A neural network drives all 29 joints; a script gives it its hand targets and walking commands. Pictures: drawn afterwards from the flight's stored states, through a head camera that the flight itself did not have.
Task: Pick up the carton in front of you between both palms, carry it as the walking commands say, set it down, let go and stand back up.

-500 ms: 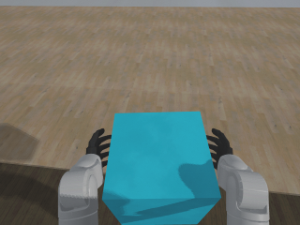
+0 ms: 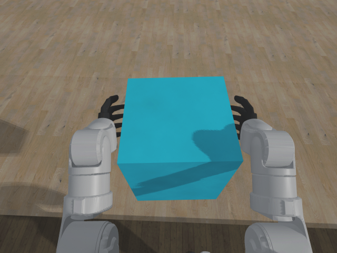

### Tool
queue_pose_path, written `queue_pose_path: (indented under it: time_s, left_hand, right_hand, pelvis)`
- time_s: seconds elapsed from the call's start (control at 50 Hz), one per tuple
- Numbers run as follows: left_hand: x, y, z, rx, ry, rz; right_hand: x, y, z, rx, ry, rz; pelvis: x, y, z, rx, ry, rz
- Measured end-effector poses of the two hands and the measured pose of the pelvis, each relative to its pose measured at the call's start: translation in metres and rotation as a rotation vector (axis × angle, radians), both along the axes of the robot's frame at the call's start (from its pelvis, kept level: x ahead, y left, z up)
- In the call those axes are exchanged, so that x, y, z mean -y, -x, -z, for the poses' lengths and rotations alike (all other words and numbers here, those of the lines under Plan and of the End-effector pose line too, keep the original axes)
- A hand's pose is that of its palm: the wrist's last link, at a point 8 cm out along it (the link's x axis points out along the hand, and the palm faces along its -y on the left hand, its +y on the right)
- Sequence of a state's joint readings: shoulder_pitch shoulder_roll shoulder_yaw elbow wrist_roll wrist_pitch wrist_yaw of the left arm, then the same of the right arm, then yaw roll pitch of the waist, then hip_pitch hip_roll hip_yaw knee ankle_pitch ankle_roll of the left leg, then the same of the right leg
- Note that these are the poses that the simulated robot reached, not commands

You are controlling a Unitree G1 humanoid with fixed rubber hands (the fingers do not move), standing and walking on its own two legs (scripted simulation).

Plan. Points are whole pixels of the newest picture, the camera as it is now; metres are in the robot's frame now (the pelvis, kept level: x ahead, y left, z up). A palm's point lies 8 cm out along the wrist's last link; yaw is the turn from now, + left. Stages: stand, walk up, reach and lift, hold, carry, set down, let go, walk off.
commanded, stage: carry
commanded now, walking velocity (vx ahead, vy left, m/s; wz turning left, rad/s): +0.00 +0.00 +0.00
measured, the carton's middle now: (176, 144) +0.37 +0.00 +0.04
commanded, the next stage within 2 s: none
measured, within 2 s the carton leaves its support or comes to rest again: neither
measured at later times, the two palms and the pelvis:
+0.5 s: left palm (104, 93) +0.46 +0.17 +0.12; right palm (230, 89) +0.47 -0.13 +0.12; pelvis +0.10 +0.00 +0.02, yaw +2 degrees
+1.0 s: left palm (116, 58) +0.59 +0.15 +0.13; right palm (227, 62) +0.58 -0.15 +0.12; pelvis +0.23 +0.01 +0.00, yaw +2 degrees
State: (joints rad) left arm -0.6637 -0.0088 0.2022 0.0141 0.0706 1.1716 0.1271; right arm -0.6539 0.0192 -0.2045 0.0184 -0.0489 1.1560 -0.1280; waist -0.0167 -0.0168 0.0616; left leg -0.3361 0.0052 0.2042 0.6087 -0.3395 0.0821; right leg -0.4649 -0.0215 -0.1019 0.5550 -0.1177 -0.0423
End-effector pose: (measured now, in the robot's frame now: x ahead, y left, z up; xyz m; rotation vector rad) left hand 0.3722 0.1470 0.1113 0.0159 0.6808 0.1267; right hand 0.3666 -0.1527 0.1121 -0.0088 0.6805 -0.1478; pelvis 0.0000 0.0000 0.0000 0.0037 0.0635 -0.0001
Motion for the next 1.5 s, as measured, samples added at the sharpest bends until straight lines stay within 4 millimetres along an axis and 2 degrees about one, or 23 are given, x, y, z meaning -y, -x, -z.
queue_pose_path:
  time_s: [0.08, 0.2, 0.52, 0.64, 0.72, 0.78, 0.86, 0.98, 1.04, 1.08, 1.16, 1.26, 1.34, 1.4, 1.46, 1.5]
  left_hand:
    - [-0.002, -0.03, -0.007, -0.018, -0.026, -0.017]
    - [-0.007, -0.055, -0.002, -0.063, 0.003, -0.045]
    - [-0.019, -0.093, -0.012, -0.035, 0.032, -0.068]
    - [-0.028, -0.1, -0.008, -0.027, 0.03, -0.078]
    - [-0.039, -0.107, -0.003, -0.032, 0.035, -0.07]
    - [-0.04, -0.123, -0.006, -0.048, 0.026, -0.049]
    - [-0.03, -0.154, -0.015, -0.049, 0.015, -0.015]
    - [-0.009, -0.21, -0.018, -0.037, 0.002, 0.001]
    - [0.002, -0.239, -0.01, -0.037, -0.019, -0.006]
    - [0.005, -0.253, -0.001, -0.061, -0.036, -0.016]
    - [0.002, -0.271, 0.016, -0.124, -0.033, -0.048]
    - [-0.008, -0.309, 0.009, -0.094, -0.012, -0.099]
    - [-0.017, -0.352, -0.004, -0.029, 0.002, -0.121]
    - [-0.026, -0.39, -0.008, 0.002, 0.009, -0.121]
    - [-0.033, -0.435, -0.002, 0.018, 0.015, -0.101]
    - [-0.034, -0.47, 0.006, 0.034, 0.008, -0.071]
  right_hand:
    - [-0.002, -0.038, -0.002, -0.018, -0.017, -0.026]
    - [-0.007, -0.069, -0.002, -0.063, -0.013, -0.032]
    - [-0.019, -0.107, -0.012, -0.036, -0.022, -0.025]
    - [-0.028, -0.119, -0.011, -0.028, -0.015, -0.041]
    - [-0.039, -0.126, -0.01, -0.032, -0.003, -0.04]
    - [-0.039, -0.133, -0.008, -0.048, 0.005, -0.032]
    - [-0.03, -0.153, -0.013, -0.049, 0.016, -0.018]
    - [-0.009, -0.204, -0.013, -0.038, -0.002, 0.003]
    - [0.002, -0.237, -0.001, -0.037, -0.019, -0.007]
    - [0.006, -0.257, 0.01, -0.062, -0.033, -0.02]
    - [0.002, -0.292, 0.019, -0.124, -0.018, -0.064]
    - [-0.008, -0.343, 0.01, -0.095, -0.027, -0.092]
    - [-0.018, -0.388, -0.001, -0.032, -0.043, -0.091]
    - [-0.026, -0.425, -0.006, -0.001, -0.045, -0.084]
    - [-0.033, -0.465, -0.004, 0.017, -0.028, -0.073]
    - [-0.034, -0.492, 0.002, 0.035, 0.001, -0.056]
  pelvis:
    - [0.002, -0.028, 0.001, -0.008, 0.021, -0.011]
    - [0.005, -0.058, -0.004, -0.029, 0.011, -0.025]
    - [0.0, -0.1, -0.018, -0.052, 0.02, -0.034]
    - [-0.004, -0.112, -0.012, -0.046, 0.018, -0.034]
    - [-0.013, -0.132, -0.004, -0.022, 0.004, -0.024]
    - [-0.018, -0.148, -0.006, -0.017, 0.017, -0.022]
    - [-0.019, -0.17, -0.011, -0.019, 0.027, -0.03]
    - [-0.01, -0.221, -0.004, -0.02, 0.016, -0.031]
    - [-0.002, -0.253, 0.01, -0.009, 0.014, -0.028]
    - [0.004, -0.27, 0.011, -0.002, 0.03, -0.03]
    - [0.014, -0.297, 0.002, -0.008, 0.007, -0.022]
    - [0.019, -0.335, -0.008, -0.025, -0.008, -0.02]
    - [0.017, -0.375, -0.007, -0.026, 0.004, -0.016]
    - [0.011, -0.415, 0.001, -0.016, 0.024, -0.01]
    - [0.004, -0.463, 0.017, 0.004, 0.046, -0.004]
    - [-0.002, -0.497, 0.038, 0.019, 0.045, -0.001]
